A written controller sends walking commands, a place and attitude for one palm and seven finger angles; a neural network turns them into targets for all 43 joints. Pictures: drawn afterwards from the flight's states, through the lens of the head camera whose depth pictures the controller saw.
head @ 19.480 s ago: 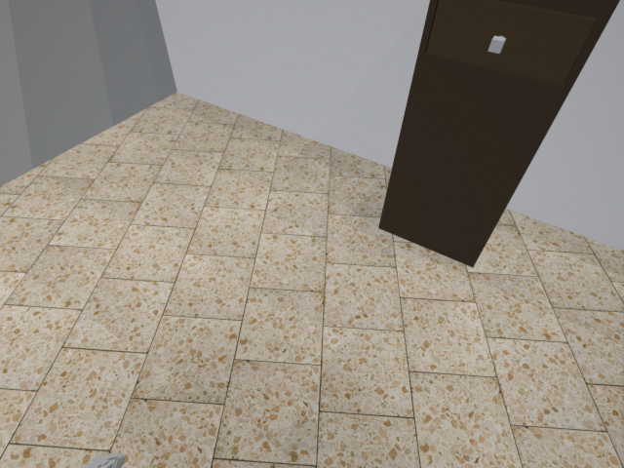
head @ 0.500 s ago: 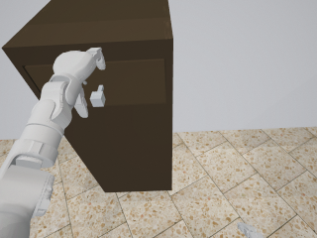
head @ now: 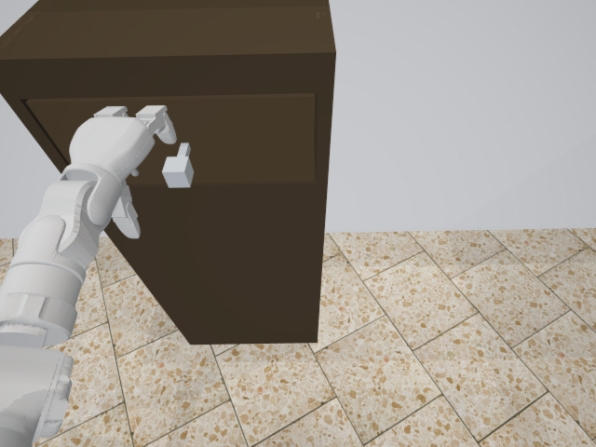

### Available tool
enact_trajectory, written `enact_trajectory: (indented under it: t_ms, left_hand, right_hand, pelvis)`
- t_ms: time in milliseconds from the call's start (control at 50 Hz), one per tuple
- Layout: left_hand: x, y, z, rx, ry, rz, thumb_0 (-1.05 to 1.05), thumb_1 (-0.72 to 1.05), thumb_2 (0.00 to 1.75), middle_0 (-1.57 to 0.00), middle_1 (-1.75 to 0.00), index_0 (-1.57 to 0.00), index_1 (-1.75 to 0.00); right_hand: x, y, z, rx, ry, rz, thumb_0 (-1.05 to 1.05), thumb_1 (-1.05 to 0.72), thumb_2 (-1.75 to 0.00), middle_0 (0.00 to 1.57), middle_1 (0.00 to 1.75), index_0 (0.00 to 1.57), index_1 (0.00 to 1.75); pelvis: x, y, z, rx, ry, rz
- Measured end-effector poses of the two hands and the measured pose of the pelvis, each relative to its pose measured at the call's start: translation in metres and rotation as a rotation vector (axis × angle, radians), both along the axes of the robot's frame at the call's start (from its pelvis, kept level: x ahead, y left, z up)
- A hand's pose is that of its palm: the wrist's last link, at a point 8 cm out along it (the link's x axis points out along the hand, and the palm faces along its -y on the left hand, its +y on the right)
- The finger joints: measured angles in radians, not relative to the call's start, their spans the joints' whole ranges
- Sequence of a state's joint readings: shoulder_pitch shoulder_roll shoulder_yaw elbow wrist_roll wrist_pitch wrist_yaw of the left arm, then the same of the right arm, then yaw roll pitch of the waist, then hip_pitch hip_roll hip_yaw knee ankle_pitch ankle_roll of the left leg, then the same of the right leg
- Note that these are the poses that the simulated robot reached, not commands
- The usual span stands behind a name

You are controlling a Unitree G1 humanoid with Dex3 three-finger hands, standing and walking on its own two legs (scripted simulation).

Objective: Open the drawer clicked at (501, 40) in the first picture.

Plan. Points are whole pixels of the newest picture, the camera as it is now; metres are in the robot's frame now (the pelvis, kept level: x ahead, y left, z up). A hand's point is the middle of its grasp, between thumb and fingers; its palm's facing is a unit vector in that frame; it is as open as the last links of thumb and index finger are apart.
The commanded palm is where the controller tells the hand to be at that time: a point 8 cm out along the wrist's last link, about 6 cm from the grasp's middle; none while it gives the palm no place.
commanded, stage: lower the fingers behind the handle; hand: left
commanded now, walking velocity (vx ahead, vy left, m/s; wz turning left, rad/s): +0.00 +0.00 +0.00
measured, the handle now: (181, 163) +0.47 +0.19 +0.11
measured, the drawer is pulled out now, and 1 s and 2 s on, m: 0.00 0.00 0.00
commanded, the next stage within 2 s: close the thumb around the handle in 0.88 s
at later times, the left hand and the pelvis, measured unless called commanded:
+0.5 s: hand (140, 195) +0.43 +0.25 +0.09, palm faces -0.02 -0.02 -1.00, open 13.8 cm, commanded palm +0.42 +0.25 +0.16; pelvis +0.00 +0.02 -0.01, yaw +0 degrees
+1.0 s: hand (141, 191) +0.43 +0.25 +0.09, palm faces -0.04 -0.01 -1.00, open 13.7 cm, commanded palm +0.42 +0.25 +0.16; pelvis -0.01 +0.01 +0.00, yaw -1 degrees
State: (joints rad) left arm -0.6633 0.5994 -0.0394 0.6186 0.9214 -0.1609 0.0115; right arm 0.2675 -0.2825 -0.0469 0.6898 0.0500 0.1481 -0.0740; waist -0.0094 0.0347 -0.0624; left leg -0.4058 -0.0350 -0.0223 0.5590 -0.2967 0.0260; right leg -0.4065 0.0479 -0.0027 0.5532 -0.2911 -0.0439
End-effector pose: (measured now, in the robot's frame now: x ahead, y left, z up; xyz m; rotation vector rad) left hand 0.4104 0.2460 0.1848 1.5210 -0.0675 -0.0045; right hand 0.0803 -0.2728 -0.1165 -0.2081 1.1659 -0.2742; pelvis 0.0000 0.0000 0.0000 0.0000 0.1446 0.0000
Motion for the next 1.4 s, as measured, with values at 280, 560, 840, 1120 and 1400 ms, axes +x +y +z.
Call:
enact_trajectory:
  t_ms: [280,560,840,1120,1400]
  left_hand:
    - [0.003,0.001,-0.019,0.03,0.093,0.112,0.0,-0.49,0.3,-0.35,-1.23,-0.33,-1.25]
    - [0.003,0.007,-0.043,0.024,0.03,0.006,0.0,-0.49,0.3,-0.37,-1.24,-0.32,-1.21]
    - [0.006,0.0,-0.038,0.028,0.053,0.082,0.0,-0.49,0.3,-0.39,-1.22,-0.34,-1.26]
    - [0.004,0.001,-0.038,0.042,0.07,0.064,0.0,-0.41,0.33,-0.34,-1.22,-0.33,-1.22]
    - [0.006,-0.002,-0.037,0.037,0.052,0.09,0.0,0.21,0.6,-0.38,-1.28,-0.37,-1.28]
  right_hand:
    - [0.041,0.049,0.001,0.111,-0.11,0.058,0.01,-0.91,-0.9,0.2,0.3,0.21,0.3]
    - [0.01,0.033,-0.006,0.029,0.0,0.034,0.01,-0.91,-0.9,0.2,0.3,0.21,0.3]
    - [0.001,0.042,-0.009,0.075,-0.007,0.013,0.01,-0.91,-0.9,0.2,0.3,0.21,0.3]
    - [0.001,0.023,-0.004,0.034,-0.03,0.012,0.01,-0.91,-0.9,0.2,0.3,0.21,0.3]
    - [0.009,0.021,-0.008,0.049,-0.012,0.015,0.01,-0.91,-0.9,0.2,0.3,0.2,0.3]
  pelvis:
    - [0.0,0.014,-0.001,0.002,-0.005,-0.016]
    - [0.002,0.023,-0.007,-0.012,0.033,0.002]
    - [-0.002,0.019,-0.004,-0.006,0.01,-0.005]
    - [-0.005,0.011,-0.005,-0.002,0.017,-0.007]
    - [0.004,0.007,-0.004,-0.001,0.02,0.0]
